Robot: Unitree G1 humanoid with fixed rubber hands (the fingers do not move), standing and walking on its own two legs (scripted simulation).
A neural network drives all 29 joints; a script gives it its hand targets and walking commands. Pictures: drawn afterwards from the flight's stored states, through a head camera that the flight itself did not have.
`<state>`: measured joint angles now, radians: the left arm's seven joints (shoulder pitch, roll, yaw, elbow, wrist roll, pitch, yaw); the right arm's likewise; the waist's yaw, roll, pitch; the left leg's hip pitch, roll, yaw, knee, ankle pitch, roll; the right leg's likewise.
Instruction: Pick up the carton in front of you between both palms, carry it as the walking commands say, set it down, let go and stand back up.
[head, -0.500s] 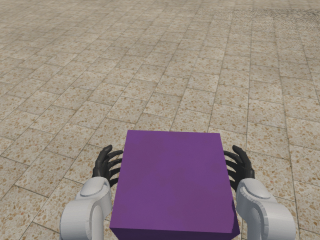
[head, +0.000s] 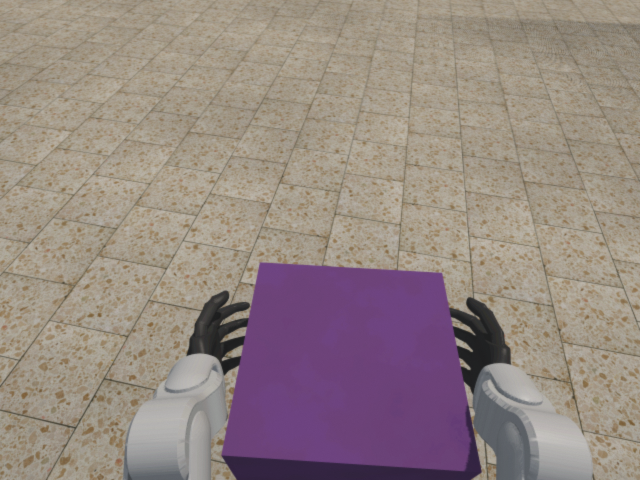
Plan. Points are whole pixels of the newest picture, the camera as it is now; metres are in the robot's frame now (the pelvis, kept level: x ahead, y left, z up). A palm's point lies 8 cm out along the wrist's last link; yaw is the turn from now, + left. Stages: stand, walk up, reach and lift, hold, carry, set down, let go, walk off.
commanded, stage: carry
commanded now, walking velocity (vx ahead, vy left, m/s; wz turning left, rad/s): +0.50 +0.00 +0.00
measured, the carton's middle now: (341, 395) +0.22 -0.01 -0.01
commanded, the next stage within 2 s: none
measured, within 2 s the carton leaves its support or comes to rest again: neither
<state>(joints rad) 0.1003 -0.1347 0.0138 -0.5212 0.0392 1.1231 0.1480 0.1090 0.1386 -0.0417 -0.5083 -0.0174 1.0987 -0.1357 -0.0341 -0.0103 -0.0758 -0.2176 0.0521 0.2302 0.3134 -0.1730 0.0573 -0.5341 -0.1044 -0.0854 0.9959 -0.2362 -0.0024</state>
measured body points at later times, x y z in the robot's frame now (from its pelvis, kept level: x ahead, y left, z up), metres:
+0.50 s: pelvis +0.33 -0.05 +0.00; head +0.34 -0.07 +0.45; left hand +0.55 +0.12 +0.07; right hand +0.59 -0.18 +0.07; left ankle +0.30 +0.10 -0.67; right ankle +0.34 -0.13 -0.75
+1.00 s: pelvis +0.66 +0.02 +0.00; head +0.68 +0.04 +0.45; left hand +0.90 +0.17 +0.05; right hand +0.89 -0.13 +0.06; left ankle +0.66 +0.10 -0.75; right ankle +0.63 -0.13 -0.67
